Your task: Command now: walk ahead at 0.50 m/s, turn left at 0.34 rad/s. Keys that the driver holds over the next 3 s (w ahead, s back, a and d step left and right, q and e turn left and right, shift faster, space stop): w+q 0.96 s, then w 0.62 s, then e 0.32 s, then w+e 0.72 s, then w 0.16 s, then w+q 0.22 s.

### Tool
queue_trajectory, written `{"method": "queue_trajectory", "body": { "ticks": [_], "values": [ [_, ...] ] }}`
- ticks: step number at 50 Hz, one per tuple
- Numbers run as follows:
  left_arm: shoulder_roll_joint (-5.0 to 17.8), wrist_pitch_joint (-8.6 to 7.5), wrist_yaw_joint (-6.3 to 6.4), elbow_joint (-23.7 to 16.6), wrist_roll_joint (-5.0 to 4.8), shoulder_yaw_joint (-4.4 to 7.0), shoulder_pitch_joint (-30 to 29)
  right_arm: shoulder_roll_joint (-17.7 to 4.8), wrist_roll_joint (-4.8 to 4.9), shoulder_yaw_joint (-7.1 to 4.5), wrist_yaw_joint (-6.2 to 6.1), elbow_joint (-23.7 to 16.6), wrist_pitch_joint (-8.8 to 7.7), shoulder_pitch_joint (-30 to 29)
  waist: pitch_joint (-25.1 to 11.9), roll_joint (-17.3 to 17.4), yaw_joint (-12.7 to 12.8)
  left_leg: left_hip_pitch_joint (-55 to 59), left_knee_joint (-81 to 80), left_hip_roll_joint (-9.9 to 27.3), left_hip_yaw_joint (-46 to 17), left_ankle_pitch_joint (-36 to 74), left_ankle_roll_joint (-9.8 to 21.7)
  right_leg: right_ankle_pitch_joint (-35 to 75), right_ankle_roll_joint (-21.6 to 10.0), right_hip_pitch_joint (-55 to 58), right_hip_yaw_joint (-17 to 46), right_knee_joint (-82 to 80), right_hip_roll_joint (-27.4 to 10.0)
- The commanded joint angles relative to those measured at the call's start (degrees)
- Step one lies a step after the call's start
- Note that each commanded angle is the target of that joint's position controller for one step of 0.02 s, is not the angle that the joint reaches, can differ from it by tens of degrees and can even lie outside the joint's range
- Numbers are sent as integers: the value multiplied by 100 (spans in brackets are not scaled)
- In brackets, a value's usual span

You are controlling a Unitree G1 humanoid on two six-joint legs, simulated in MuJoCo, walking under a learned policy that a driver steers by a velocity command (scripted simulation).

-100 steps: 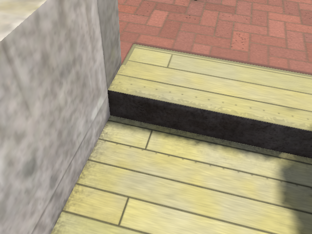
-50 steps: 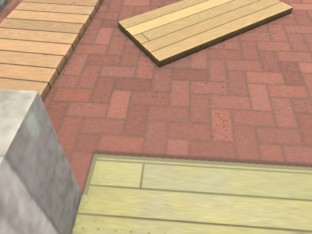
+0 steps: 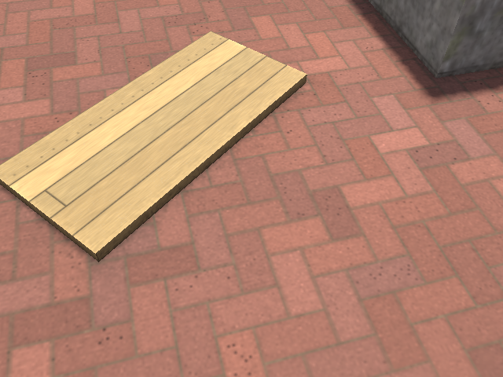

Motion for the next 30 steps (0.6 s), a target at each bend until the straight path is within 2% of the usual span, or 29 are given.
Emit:
{"method": "queue_trajectory", "body": {
  "ticks": [1, 2, 3, 4, 6, 8, 9, 11, 12, 13, 14, 15, 16, 17, 18, 19, 20, 21, 22, 23, 24, 25, 26, 27, 28, 29, 30],
  "values": [
    [361, -172, 53, -488, -54, 2, 43, 67, 49, 129, -53, -767, -599, -1176, -142, 723, 537, -882, -2912, 544, -1358, 1142, -282, -223, 601, 1053, -1366, -1181, -570],
    [407, -228, 50, -487, -12, 15, -184, -105, 73, 104, -125, -705, -660, -708, -93, 799, 279, -494, -2953, 569, -1377, 1579, -297, -305, 902, 1039, -1380, -1609, -602],
    [381, -227, 40, -523, 3, 23, -461, -294, 119, 61, -174, -649, -672, -203, -69, 915, -3, 220, -2940, 709, -1557, 2001, -164, -399, 1144, 763, -1457, -2039, -538],
    [325, -183, 71, -590, -32, 27, -712, -404, 155, 5, -165, -589, -672, 262, -58, 1022, -218, 1094, -2897, 858, -1722, 2415, -17, -531, 1344, 360, -1472, -2619, -498],
    [141, -61, 107, -694, 5, -3, -1144, -356, 213, -18, -64, -644, -643, 709, 1, 910, -453, 2211, -2875, 1169, -1997, 2883, 284, -472, 1505, 188, -1453, -3829, -553],
    [-22, 6, 53, -844, 100, -5, -1584, -227, 350, -10, 18, -711, -572, 731, 205, 804, -494, 2188, -3114, 1294, -2122, 2709, 542, -143, 1471, 889, -1586, -5250, -508],
    [-26, 16, 30, -932, 108, 26, -1833, -275, 353, -41, 27, -664, -524, 818, 361, 821, -506, 2272, -3167, 1393, -2236, 2862, 598, -61, 1429, 1105, -1673, -5809, -432],
    [97, 25, 12, -1127, 69, 122, -2335, -403, 326, -126, 19, -530, -438, 1081, 591, 906, -537, 2773, -3064, 1603, -2468, 3330, 685, -346, 1358, 1223, -1793, -6607, -297],
    [96, 28, 26, -1181, 4, 139, -2472, -476, 308, -178, -8, -488, -397, 1124, 662, 905, -527, 3074, -2990, 1737, -2616, 3580, 680, -488, 1312, 1221, -1718, -6940, -309],
    [118, 22, 54, -1212, -21, 157, -2585, -509, 290, -213, -27, -462, -363, 1086, 693, 865, -499, 3290, -2924, 1849, -2716, 3781, 674, -621, 1244, 1284, -1674, -7203, -328],
    [163, 12, 87, -1190, -39, 174, -2580, -563, 251, -251, -46, -460, -338, 994, 679, 829, -437, 3411, -2859, 1949, -2760, 4132, 641, -665, 1134, 1494, -1661, -7374, -347],
    [238, -17, 132, -1117, -76, 217, -2384, -597, 203, -286, -61, -488, -320, 796, 580, 791, -264, 3300, -2728, 1946, -2707, 4717, 528, -650, 980, 2090, -1681, -7548, -315],
    [345, -77, 186, -995, -163, 285, -1987, -634, 134, -305, -73, -506, -319, 602, 317, 820, -5, 2959, -2537, 1837, -2621, 5539, 375, -283, 762, 3130, -1778, -7511, -241],
    [621, -177, 261, -772, -302, 422, -1123, -538, 128, -272, -79, -623, -348, 303, -358, 665, 359, 2424, -1890, 1475, -2330, 5841, 40, 43, 377, 4725, -1741, -7184, -326],
    [832, -282, 314, -545, -253, 462, -91, -87, 91, -164, -98, -802, -409, 379, -1484, -91, 603, 1272, -474, 876, -2061, 4964, -292, 1123, -423, 6960, -1162, -6608, -1034],
    [794, -307, 305, -292, -128, 407, 1066, 566, 36, 67, -94, -925, -466, 1077, -2898, -1616, 680, -832, 1283, -180, -1485, 860, -772, 954, -1864, 9622, 1248, -7355, -2622],
    [527, -263, 378, 71, 81, 436, 1766, -190, 236, -161, -25, -998, -393, -121, -1632, -910, 1161, -1994, 2554, 99, -1169, -702, -670, -719, -1177, 8743, 1774, -8201, -2755],
    [644, -276, 458, 65, 9, 481, 1207, -219, 310, -225, -69, -1074, -316, -554, -422, -504, 883, -2039, 2940, 590, -1145, -123, -452, -1582, -562, 7193, 1049, -8506, -2629],
    [345, -255, 520, 28, -82, 409, 670, -293, 252, -257, -166, -961, -283, -598, 115, -274, 576, -1682, 2669, 966, -1096, 348, -358, -1512, -348, 5987, 376, -8831, -2435],
    [-22, -226, 512, 41, -124, 280, 376, -132, 99, -232, -212, -873, -242, -460, -35, -292, 244, -1195, 2255, 1162, -1195, 662, -293, -877, -275, 5545, -154, -9047, -2250],
    [-245, -213, 504, 4, -91, 242, 161, 49, -7, -182, -186, -914, -199, -721, 13, -265, 163, -963, 2122, 1247, -1079, 590, -336, -569, -270, 5242, -492, -9239, -2151],
    [-247, -228, 514, 3, -71, 254, 15, 268, 11, -146, -146, -987, -152, -886, -48, -262, 62, -909, 1987, 1266, -986, 458, -350, -466, -257, 5173, -778, -9375, -2060],
    [-156, -257, 517, 81, -20, 302, 37, 364, 61, -119, -101, -1021, -143, -1007, -30, -170, 41, -1010, 1907, 1300, -939, 547, -344, -427, -249, 5183, -1092, -9512, -1956],
    [627, -342, 433, 159, -289, 492, -49, -183, 1046, -396, -438, -1382, 15, -1272, 265, -9, -68, -1375, 2052, 1414, -927, 1015, -413, -219, 208, 5098, -1501, -9355, -1682],
    [623, -355, 435, 229, -336, 505, -36, -189, 1034, -367, -547, -1456, 70, -1383, 256, -58, -74, -1565, 1994, 1453, -982, 1300, -465, -57, 260, 5026, -1687, -9400, -1720],
    [555, -351, 447, 325, -269, 475, 65, -144, 870, -376, -585, -1549, 108, -1419, 311, 8, -115, -1612, 1891, 1472, -1057, 1609, -496, 37, 182, 4853, -1772, -9444, -1801],
    [456, -321, 456, 384, -221, 448, 70, -160, 774, -393, -573, -1633, 142, -1413, 347, -30, -172, -1579, 1700, 1469, -1038, 1893, -539, 54, 160, 4742, -1996, -9450, -1759]
  ]
}}
Next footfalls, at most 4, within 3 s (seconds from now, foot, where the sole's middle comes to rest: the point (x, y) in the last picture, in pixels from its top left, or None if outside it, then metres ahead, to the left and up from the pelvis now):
0.34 right None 0.39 -0.13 -0.73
0.88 left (171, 343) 0.58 0.22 -0.73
1.38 right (181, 233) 0.93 0.22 -0.73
1.80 left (74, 212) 0.97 0.55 -0.68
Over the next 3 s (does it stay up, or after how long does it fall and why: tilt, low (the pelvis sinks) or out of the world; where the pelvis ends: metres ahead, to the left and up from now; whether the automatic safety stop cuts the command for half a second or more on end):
stays up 1.28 0.29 0.08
